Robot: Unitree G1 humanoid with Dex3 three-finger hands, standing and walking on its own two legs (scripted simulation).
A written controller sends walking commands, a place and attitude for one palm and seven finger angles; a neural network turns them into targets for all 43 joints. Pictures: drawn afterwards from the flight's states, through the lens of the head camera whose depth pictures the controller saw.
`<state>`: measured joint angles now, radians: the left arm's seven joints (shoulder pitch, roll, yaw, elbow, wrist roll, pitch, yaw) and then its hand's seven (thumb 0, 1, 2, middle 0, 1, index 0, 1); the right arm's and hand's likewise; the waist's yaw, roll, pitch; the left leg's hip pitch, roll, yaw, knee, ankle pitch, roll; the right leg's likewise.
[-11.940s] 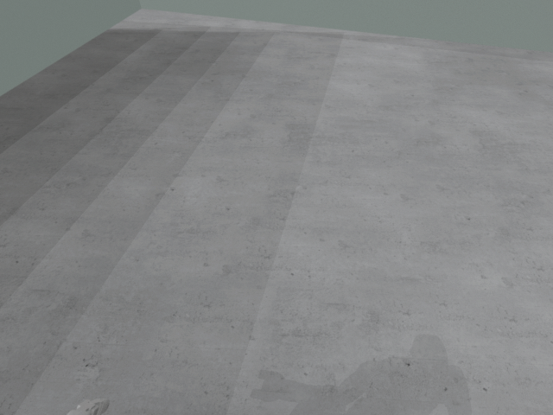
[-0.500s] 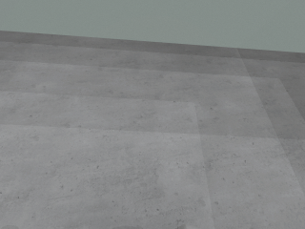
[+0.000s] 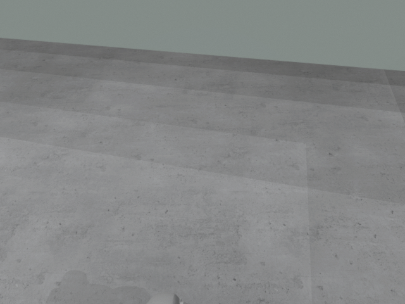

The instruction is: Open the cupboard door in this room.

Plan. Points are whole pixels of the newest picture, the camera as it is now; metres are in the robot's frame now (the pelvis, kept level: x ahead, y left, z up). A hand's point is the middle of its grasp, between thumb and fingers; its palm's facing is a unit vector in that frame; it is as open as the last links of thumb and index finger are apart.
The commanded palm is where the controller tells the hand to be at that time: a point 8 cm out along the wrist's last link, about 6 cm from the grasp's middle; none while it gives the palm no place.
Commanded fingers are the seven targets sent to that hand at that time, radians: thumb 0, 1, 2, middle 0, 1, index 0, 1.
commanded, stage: turn or walk to find it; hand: left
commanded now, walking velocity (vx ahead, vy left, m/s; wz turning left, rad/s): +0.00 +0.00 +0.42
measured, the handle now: out of the picture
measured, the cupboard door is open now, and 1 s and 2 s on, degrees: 0 0 0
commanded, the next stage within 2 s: none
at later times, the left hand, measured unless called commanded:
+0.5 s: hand out of the picture +0.02 +0.25 -0.16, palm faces +0.23 -0.94 -0.27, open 7.4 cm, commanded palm none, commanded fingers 0.00 0.90 0.90 -0.20 -0.30 -0.20 -0.30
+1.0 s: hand out of the picture -0.10 +0.20 -0.18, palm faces +0.46 -0.86 -0.23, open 7.4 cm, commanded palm none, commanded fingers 0.00 0.90 0.90 -0.20 -0.30 -0.20 -0.30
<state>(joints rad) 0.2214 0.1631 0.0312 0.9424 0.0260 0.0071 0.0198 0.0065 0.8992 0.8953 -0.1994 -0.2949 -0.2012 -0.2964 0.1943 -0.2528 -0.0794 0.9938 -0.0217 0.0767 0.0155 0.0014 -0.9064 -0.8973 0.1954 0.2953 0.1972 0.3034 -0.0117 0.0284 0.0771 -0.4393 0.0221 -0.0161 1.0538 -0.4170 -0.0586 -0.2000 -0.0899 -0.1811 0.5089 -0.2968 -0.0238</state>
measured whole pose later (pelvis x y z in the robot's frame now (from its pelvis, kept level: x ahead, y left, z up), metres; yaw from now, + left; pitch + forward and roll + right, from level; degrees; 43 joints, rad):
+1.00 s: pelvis -0.04 +0.01 -0.01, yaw +26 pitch +0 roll +0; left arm 0.24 0.21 0.05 0.97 0.03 0.02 0.01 0.01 0.90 0.90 -0.20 -0.30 -0.20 -0.30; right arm 0.17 -0.23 -0.06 0.99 -0.01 0.05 0.01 0.00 -0.91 -0.90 0.19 0.30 0.20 0.30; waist 0.02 -0.02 0.09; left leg -0.27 0.04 0.06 0.63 -0.36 -0.04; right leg -0.25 -0.15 -0.25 0.59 -0.32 0.01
